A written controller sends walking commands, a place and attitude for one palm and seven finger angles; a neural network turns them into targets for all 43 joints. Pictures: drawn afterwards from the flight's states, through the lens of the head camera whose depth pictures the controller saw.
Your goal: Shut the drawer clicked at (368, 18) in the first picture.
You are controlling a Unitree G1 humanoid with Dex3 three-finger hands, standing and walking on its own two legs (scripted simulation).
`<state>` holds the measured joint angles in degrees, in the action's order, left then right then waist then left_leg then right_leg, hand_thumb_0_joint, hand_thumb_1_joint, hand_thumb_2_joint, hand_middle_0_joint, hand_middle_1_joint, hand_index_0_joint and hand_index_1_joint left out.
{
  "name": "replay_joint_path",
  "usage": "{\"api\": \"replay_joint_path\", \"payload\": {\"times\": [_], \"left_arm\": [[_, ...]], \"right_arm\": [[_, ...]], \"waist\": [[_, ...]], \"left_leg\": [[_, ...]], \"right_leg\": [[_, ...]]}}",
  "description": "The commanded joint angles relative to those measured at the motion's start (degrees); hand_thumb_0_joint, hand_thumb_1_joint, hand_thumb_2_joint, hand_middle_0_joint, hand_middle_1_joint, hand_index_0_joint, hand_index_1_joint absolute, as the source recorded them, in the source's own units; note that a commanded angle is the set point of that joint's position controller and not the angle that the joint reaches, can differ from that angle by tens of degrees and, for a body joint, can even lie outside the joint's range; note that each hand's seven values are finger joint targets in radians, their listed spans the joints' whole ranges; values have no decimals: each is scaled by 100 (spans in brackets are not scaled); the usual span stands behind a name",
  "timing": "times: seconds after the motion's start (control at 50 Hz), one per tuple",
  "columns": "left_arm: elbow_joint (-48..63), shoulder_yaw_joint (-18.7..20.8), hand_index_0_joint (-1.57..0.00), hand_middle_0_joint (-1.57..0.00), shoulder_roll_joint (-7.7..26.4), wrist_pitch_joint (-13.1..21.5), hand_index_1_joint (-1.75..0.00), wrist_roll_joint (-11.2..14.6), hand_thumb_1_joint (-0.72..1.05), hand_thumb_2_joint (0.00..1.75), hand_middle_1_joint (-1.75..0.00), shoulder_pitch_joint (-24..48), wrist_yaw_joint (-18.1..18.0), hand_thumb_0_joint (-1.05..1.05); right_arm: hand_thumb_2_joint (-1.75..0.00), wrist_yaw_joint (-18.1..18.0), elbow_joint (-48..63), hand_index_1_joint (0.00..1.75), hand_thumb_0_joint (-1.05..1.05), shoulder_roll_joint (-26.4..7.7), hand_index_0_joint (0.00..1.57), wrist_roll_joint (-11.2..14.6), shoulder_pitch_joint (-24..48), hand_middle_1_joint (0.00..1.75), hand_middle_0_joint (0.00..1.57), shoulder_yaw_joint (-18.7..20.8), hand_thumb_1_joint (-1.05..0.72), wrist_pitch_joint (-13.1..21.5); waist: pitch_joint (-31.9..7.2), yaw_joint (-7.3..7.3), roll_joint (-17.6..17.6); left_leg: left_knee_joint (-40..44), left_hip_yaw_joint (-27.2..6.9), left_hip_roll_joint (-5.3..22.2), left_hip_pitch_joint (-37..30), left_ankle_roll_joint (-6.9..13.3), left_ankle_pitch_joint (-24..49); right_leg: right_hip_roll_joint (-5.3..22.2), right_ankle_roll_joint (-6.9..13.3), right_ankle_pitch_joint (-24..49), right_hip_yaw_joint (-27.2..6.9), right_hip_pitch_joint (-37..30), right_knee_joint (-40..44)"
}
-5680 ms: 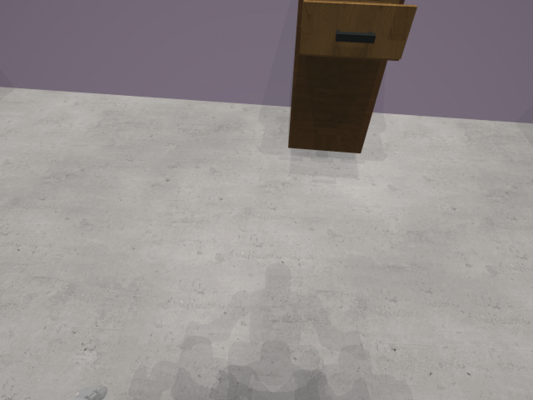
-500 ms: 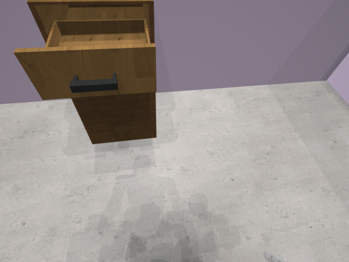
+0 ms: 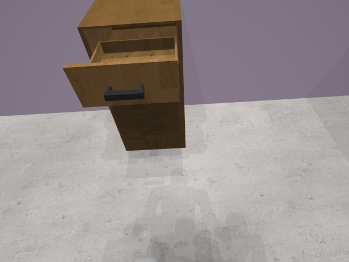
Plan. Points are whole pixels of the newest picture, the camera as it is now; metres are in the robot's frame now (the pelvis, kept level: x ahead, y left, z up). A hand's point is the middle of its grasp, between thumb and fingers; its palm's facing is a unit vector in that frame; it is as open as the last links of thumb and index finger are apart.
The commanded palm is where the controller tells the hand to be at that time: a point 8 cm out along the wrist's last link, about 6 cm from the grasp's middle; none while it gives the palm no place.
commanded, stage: take the last steps up to it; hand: left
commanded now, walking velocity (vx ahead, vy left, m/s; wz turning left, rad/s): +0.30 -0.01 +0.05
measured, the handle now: (125, 91) +0.64 +0.22 +0.01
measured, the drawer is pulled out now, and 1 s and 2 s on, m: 0.28 0.28 0.28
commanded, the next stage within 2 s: come to a stop and stand still in 1.04 s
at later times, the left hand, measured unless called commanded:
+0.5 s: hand out of the picture +0.11 +0.22 -0.17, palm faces +0.04 -0.98 -0.18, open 7.4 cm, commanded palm none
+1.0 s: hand (130, 226) +0.25 +0.16 -0.17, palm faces +0.09 -0.98 -0.19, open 7.3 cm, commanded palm none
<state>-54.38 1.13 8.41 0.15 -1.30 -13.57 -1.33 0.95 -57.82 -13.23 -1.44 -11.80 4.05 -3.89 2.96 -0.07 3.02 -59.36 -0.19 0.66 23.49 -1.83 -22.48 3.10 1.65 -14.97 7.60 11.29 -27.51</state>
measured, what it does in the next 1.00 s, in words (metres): walks ahead: left foot, then right foot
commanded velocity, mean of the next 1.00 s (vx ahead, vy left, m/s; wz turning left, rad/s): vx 0.27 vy -0.03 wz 0.01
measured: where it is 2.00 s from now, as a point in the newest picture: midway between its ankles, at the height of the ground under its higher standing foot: (190, 258)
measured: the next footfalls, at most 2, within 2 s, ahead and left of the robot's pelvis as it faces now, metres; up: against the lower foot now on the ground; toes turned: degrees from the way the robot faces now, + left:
left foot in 0.20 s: +0.04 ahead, +0.15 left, +0.00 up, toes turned +7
right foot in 0.64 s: +0.28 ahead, -0.11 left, +0.00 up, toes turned -8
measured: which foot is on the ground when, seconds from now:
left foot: up 0.00-0.18, down 0.20-0.64, up 0.66-1.00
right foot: down 0.00-0.20, up 0.22-0.62, down 0.64-1.00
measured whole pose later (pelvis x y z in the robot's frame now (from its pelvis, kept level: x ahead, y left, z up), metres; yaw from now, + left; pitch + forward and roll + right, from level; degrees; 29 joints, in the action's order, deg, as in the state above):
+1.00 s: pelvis +0.25 -0.01 +0.00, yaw +1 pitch -1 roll -2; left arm -63.0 1.9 9.1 3.2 -1.2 -16.9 -0.7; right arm 0.6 -59.0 -10.2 -1.5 -9.9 3.3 0.9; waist 1.3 -1.0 1.4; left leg -43.9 5.4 6.6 26.6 -1.5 -15.0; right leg -0.7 2.8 -13.1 10.5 7.4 -21.7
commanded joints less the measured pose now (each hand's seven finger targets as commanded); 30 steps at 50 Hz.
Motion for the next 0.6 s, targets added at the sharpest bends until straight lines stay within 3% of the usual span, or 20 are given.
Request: {"api": "replay_joint_path", "payload": {"times": [0.0,0.04,0.08,0.12,0.14,0.16,0.18,0.2,0.22,0.24,0.26,0.3,0.34,0.42,0.48,0.52,0.56,0.58], "left_arm": [[-24,327,-20,-20,1177,199,-30,-56,90,90,-30,-672,-14,0],[-173,334,-20,-20,1225,204,-30,-70,90,90,-30,-786,11,0],[-283,335,-20,-20,1234,195,-30,-58,90,90,-30,-779,33,0],[-384,332,-20,-20,1195,166,-30,-15,90,90,-30,-651,48,0],[-421,319,-20,-20,1113,141,-30,28,90,90,-30,-537,65,0],[-410,258,-20,-20,853,126,-30,64,90,90,-30,-504,97,0],[-266,187,-20,-20,525,114,-30,73,90,90,-30,-400,142,0],[-42,167,-20,-20,539,124,-30,10,90,90,-30,-33,160,0],[-16,207,-20,-20,598,93,-30,-50,90,90,-30,320,145,0],[-67,238,-20,-20,642,95,-30,-33,90,90,-30,381,190,0],[-198,245,-20,-20,596,116,-30,-27,90,90,-30,215,242,0],[-374,233,-20,-20,547,120,-30,-14,90,90,-30,-31,289,0],[-427,221,-20,-20,489,84,-30,-2,90,90,-30,-91,275,0],[-282,209,-20,-20,416,42,-30,13,90,90,-30,315,275,0],[-142,204,-20,-20,359,70,-30,26,90,90,-30,778,285,0],[-100,229,-20,-20,386,102,-30,33,90,90,-30,831,286,0],[-229,280,-20,-20,476,159,-30,25,90,90,-30,414,284,0],[-438,319,-20,-20,575,204,-30,10,90,90,-30,-213,268,0]], "right_arm": [[-90,54,427,30,0,-223,20,-9,403,30,20,29,-90,230],[-90,56,419,30,0,-123,20,-3,428,30,20,-12,-90,295],[-90,39,323,30,0,-30,20,12,217,30,20,-51,-90,364],[-90,-6,115,30,0,25,20,11,-287,30,20,-94,-90,443],[-90,-46,-52,30,0,-1,20,15,-647,30,20,-102,-90,503],[-90,-100,-212,30,0,-251,20,19,-1024,30,20,-71,-90,567],[-90,-145,-313,30,0,-719,20,-33,-1461,30,20,25,-90,590],[-90,-167,-297,30,0,-1051,20,-34,-1713,30,20,95,-90,549],[-90,-207,-354,30,0,-941,20,-58,-1669,30,20,82,-90,562],[-90,-231,-306,30,0,-711,20,-38,-1439,30,20,10,-90,585],[-90,-243,-244,30,0,-521,20,-20,-1181,30,20,-51,-90,633],[-90,-274,-256,30,0,-340,20,10,-1064,30,20,-112,-90,737],[-90,-289,-337,30,0,-336,20,32,-1208,30,20,-106,-90,789],[-90,-294,-482,30,0,-300,20,27,-1419,30,20,-66,-90,797],[-90,-286,-597,30,0,-293,20,-19,-1567,30,20,-40,-90,770],[-90,-276,-622,30,0,-342,20,-44,-1493,30,20,-15,-90,762],[-90,-274,-637,30,0,-408,20,-37,-1361,30,20,4,-90,736],[-90,-263,-645,30,0,-398,20,-9,-1308,30,20,1,-90,725]], "waist": [[75,-330,-1225],[107,-352,-1149],[25,-300,-1198],[-69,-61,-1110],[-102,108,-879],[-183,268,-65],[-71,444,1241],[207,565,1286],[549,619,1223],[824,484,858],[857,318,609],[558,143,372],[359,95,331],[478,133,331],[628,283,438],[611,251,468],[389,22,348],[73,-261,168]], "left_leg": [[903,266,267,419,2,-123],[1460,376,270,163,71,-216],[2067,525,199,-276,133,-192],[3011,745,110,-1151,167,260],[3588,824,97,-1852,166,590],[3989,223,487,-2529,263,310],[4640,-1387,1666,-2781,696,-573],[5115,-2425,2360,-2589,1173,-1086],[5307,-2392,2380,-2175,1271,-1231],[5332,-2120,2194,-1892,1261,-991],[5289,-1590,1953,-1857,1157,-422],[5113,-874,1629,-1994,1042,1025],[4967,-459,1530,-2195,1054,2012],[4940,-170,1568,-2258,1089,2364],[4780,-33,1589,-2183,1037,2570],[4628,-31,1660,-2063,1002,2633],[4069,97,1584,-1834,883,2998],[3333,302,1349,-1663,746,3274]], "right_leg": [[1470,635,-805,-1445,-443,1704],[1506,704,-1069,-1528,-320,1775],[1393,685,-1027,-1400,-214,1686],[1150,519,-1234,-1088,144,1377],[948,337,-1378,-832,558,1053],[655,110,-1309,-548,1146,317],[110,-142,-1306,70,2035,-1032],[-36,-165,-1756,5,2637,-1974],[136,-128,-1649,-358,2826,-2728],[275,-117,-1226,-542,2905,-3132],[369,-137,-798,-592,2845,-3253],[387,-226,-301,-527,2549,-3251],[377,-307,-105,-455,2503,-3182],[434,-359,119,-353,2582,-2463],[346,-280,128,-193,2278,-1637],[249,-185,94,-127,1863,-1245],[16,-73,169,51,905,-769],[-172,-21,406,195,19,-408]]}}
